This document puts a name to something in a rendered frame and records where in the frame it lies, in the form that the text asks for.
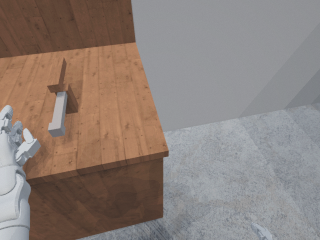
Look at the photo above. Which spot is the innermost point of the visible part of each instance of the counter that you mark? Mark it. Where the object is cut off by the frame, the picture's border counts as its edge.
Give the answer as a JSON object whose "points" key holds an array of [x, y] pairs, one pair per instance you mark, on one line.
{"points": [[106, 172]]}

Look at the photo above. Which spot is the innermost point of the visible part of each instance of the robot left forearm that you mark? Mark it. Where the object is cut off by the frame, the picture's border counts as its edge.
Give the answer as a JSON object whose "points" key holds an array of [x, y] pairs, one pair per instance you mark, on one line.
{"points": [[14, 206]]}

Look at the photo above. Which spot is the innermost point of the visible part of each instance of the left robot hand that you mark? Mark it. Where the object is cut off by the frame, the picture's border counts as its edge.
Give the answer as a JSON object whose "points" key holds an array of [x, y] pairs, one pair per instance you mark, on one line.
{"points": [[12, 151]]}

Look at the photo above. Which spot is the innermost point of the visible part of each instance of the right robot hand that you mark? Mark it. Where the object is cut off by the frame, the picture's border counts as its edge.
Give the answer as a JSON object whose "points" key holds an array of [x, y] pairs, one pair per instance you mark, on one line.
{"points": [[262, 233]]}

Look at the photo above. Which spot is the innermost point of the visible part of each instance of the tap lever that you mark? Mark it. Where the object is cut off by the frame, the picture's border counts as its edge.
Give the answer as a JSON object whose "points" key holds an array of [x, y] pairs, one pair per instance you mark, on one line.
{"points": [[56, 128]]}

